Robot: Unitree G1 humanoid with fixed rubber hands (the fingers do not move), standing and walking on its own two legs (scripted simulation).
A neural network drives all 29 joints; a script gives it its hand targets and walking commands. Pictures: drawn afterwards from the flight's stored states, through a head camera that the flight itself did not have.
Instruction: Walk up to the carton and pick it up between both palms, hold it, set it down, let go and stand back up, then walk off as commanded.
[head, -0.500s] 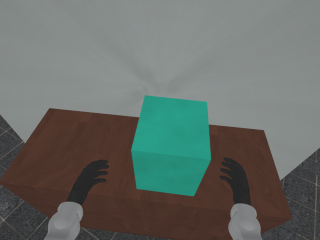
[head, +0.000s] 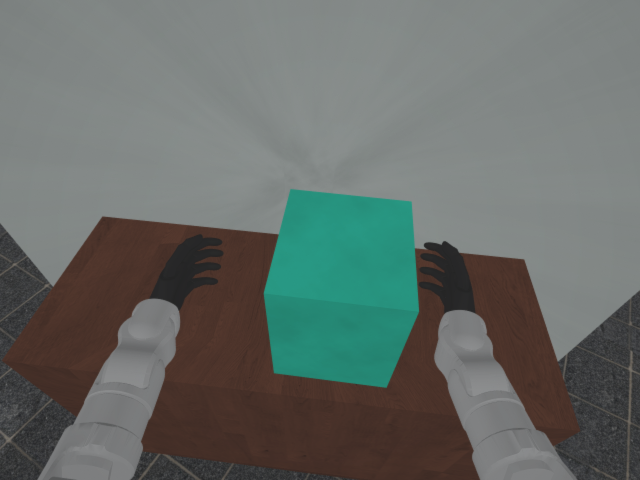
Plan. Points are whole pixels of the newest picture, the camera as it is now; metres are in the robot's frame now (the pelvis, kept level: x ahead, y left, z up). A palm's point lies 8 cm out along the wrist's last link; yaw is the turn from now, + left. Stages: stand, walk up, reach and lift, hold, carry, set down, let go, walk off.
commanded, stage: reach and lift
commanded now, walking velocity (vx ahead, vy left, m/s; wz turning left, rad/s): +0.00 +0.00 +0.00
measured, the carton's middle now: (339, 291) +0.43 -0.02 -0.07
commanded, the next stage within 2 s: none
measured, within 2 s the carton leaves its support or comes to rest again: neither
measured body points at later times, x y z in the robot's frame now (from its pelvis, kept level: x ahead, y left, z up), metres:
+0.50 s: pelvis -0.01 +0.00 +0.00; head -0.01 +0.02 +0.45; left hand +0.41 +0.20 +0.11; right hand +0.39 -0.17 +0.11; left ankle +0.00 +0.11 -0.74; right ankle +0.00 -0.14 -0.74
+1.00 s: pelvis +0.00 +0.00 +0.00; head -0.01 +0.02 +0.45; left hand +0.43 +0.19 +0.11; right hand +0.41 -0.17 +0.12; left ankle +0.00 +0.11 -0.74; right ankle +0.00 -0.14 -0.74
